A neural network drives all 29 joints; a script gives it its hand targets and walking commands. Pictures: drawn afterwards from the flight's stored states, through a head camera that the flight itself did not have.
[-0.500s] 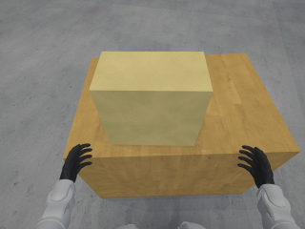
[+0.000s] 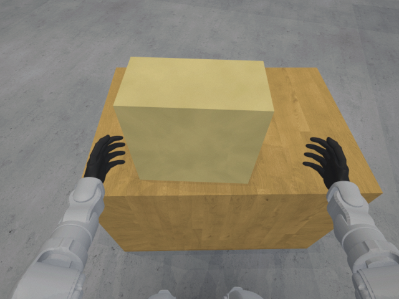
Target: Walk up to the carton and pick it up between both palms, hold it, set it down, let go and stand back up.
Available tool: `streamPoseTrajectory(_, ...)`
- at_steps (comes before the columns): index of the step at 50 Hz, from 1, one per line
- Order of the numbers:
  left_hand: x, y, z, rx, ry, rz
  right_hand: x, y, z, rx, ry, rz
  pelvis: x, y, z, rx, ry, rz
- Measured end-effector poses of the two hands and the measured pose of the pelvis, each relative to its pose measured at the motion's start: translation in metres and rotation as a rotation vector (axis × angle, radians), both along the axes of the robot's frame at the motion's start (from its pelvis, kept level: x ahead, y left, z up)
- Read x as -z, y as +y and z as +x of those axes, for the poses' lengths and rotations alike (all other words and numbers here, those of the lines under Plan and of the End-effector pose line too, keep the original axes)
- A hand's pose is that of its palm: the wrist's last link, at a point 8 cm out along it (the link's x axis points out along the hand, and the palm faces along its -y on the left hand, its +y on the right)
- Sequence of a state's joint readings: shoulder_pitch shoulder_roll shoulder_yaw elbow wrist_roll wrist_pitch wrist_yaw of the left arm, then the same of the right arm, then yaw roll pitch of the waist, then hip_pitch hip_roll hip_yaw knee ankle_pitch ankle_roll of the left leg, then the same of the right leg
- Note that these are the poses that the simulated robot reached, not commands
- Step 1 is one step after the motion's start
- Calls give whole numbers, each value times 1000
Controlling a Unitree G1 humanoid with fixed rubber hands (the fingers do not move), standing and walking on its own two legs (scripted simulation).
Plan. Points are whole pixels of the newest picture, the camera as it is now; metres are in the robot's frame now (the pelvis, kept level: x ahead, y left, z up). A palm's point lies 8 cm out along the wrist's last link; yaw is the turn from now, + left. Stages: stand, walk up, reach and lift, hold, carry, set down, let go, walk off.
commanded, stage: reach and lift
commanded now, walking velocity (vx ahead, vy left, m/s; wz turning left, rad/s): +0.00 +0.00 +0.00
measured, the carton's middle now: (195, 126) +0.51 +0.02 +0.00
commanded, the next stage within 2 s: none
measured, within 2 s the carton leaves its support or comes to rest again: neither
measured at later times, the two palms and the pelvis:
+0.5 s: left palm (95, 133) +0.42 +0.23 +0.08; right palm (346, 144) +0.38 -0.29 +0.08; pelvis +0.02 +0.01 +0.02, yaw -1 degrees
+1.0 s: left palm (97, 99) +0.47 +0.22 +0.13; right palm (356, 108) +0.42 -0.30 +0.14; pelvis +0.01 +0.01 +0.02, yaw -2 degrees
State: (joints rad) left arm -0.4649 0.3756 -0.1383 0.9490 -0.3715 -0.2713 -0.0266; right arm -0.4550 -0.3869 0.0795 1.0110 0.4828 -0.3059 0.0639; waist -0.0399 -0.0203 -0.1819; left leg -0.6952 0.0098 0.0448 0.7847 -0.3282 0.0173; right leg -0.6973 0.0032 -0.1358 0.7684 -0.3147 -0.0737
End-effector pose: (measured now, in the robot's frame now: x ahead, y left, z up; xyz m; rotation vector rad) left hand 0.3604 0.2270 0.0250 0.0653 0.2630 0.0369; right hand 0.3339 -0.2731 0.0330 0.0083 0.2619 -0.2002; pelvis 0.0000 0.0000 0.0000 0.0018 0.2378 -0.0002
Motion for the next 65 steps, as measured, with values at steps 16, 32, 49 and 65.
streamPoseTrajectory(16, -26, 5, 35, -15, 22, 12, -24, -11, 23, 44, 15, 4, -15, 2, 18, 8, 11, -11)
streamPoseTrajectory(32, -68, -4, 81, -2, 36, -1, -71, -18, 60, 31, -4, -13, -22, 7, 23, 27, 16, -13)
streamPoseTrajectory(49, -101, -8, 109, -15, 45, 23, -109, -24, 86, 45, -7, -16, -20, 9, 14, 24, 78, -18)
streamPoseTrajectory(65, -140, -13, 145, -31, 21, 35, -145, -20, 120, 45, -21, -16, -16, 6, 12, 16, 159, -13)
